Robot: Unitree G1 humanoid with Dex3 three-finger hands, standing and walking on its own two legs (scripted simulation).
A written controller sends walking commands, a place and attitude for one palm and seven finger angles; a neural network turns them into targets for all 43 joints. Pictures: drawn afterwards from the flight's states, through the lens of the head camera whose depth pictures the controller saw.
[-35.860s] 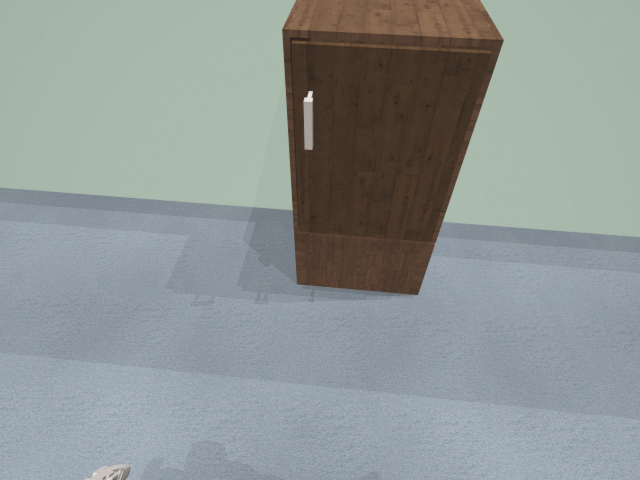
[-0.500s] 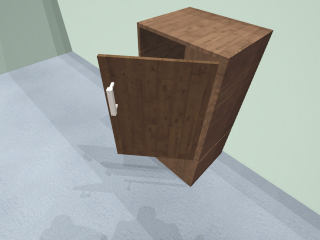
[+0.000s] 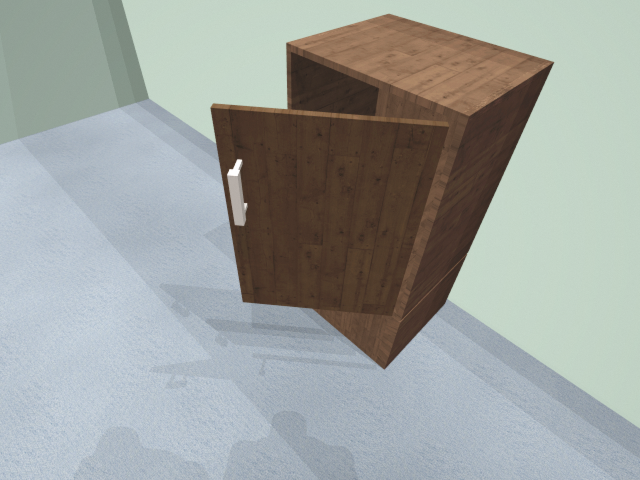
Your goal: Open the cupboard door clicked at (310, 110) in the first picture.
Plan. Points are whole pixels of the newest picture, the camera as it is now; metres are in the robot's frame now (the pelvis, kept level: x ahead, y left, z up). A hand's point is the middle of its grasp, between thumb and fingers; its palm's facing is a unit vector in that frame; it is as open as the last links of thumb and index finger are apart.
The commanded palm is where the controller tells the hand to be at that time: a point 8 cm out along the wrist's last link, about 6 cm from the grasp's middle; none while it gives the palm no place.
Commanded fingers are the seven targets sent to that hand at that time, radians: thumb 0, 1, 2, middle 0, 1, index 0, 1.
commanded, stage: shuffle to correct the standing spot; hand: left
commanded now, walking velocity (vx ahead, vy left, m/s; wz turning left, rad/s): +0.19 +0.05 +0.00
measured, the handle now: (239, 192) +0.65 +0.21 -0.02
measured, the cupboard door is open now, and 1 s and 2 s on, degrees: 40 40 40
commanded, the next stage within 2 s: come to a stop and stand still in 0.44 s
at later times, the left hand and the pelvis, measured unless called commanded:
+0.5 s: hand out of the picture +0.15 +0.20 -0.16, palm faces -0.02 -0.99 -0.17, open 7.3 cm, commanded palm none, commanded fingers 0.00 0.90 0.90 -0.20 -0.30 -0.20 -0.30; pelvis +0.08 +0.03 +0.01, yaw -2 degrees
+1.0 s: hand (172, 471) +0.18 +0.23 -0.19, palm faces +0.10 -0.98 -0.20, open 7.3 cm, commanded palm none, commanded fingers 0.00 0.90 0.90 -0.20 -0.30 -0.20 -0.30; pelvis +0.12 +0.04 -0.01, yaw +1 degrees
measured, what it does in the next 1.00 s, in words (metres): walks ahead: right foot, then left foot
